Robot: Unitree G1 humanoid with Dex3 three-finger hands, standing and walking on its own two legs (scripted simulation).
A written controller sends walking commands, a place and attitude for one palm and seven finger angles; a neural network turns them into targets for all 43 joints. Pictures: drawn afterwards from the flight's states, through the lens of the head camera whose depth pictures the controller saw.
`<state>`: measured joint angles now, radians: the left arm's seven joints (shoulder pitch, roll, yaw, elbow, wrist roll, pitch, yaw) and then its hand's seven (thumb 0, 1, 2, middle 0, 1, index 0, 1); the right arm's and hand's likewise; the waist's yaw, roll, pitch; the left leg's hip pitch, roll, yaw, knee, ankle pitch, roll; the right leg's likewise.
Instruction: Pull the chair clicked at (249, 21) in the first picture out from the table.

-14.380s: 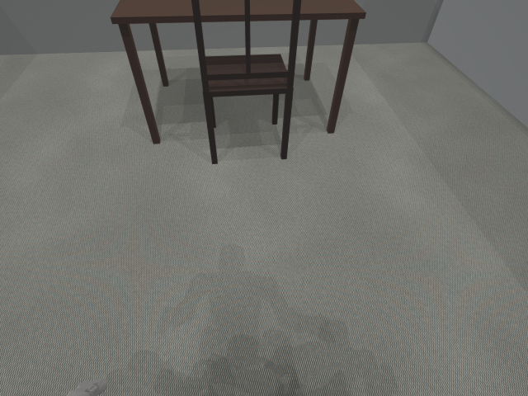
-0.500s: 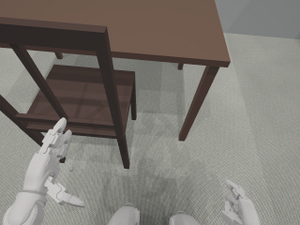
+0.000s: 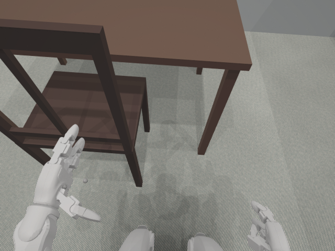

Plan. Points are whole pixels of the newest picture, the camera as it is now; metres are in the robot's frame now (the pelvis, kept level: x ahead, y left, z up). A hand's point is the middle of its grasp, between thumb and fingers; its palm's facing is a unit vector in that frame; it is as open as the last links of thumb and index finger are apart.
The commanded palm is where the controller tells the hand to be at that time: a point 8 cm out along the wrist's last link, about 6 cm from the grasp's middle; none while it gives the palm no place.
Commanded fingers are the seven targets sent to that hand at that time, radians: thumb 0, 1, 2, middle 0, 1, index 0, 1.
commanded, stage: aim the fingers beside a spindle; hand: left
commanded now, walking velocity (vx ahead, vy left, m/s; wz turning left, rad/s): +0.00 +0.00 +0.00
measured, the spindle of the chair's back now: (40, 100) +0.47 +0.37 +0.03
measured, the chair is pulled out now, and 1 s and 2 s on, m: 0.00 0.00 0.00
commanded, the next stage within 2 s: none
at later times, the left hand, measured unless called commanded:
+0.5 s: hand (98, 173) +0.28 +0.18 +0.02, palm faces -0.07 -1.00 -0.03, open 16.9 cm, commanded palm +0.27 +0.23 +0.02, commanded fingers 0.00 -0.50 0.30 -0.06 -0.08 -0.06 -0.08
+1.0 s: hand (110, 162) +0.32 +0.16 +0.00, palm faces -0.05 -1.00 -0.02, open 16.9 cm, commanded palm +0.30 +0.21 +0.00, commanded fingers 0.00 -0.50 0.30 -0.06 -0.08 -0.06 -0.08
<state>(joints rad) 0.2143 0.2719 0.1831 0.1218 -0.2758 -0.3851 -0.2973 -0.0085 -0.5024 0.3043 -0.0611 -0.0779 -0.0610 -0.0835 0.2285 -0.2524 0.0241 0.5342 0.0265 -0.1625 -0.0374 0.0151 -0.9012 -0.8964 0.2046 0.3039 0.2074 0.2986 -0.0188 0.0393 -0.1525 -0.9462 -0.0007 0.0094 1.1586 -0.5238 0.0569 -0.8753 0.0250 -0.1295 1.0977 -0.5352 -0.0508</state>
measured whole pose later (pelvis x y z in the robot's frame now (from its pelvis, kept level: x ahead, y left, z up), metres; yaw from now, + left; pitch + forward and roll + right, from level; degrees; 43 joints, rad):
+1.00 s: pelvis -0.01 +0.01 -0.03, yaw -1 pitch +22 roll -3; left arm -0.05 0.21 0.10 0.33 -0.19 -0.44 -0.15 -0.01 -0.50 0.30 -0.06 -0.08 -0.06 -0.08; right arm 0.22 -0.25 0.02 0.55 0.01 -0.06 0.00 0.01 -0.90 -0.90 0.20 0.30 0.21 0.30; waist -0.03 0.03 -0.18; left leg -1.10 0.00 0.04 1.27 -0.55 0.07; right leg -1.04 0.02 -0.11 1.23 -0.57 -0.04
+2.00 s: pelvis -0.01 +0.01 -0.03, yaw -1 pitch +22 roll -3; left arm -0.07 0.21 0.09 0.37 -0.18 -0.45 -0.15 -0.01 -0.50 0.30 -0.06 -0.08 -0.06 -0.08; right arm 0.20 -0.24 0.02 0.55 0.01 -0.03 -0.01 0.01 -0.90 -0.90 0.20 0.30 0.21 0.30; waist -0.04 0.03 -0.18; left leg -1.13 0.00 0.03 1.30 -0.56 0.07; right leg -1.07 0.02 -0.11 1.25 -0.57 -0.04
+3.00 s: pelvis -0.01 +0.00 -0.03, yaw -1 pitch +22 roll -3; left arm -0.08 0.21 0.08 0.40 -0.19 -0.39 -0.15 -0.01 -0.50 0.30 -0.06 -0.08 -0.06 -0.08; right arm 0.22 -0.24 0.02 0.54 0.02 0.00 0.00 0.01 -0.90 -0.90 0.20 0.30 0.21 0.30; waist -0.04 0.04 -0.18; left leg -1.12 0.00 0.03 1.28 -0.55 0.06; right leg -1.06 0.02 -0.11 1.24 -0.57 -0.05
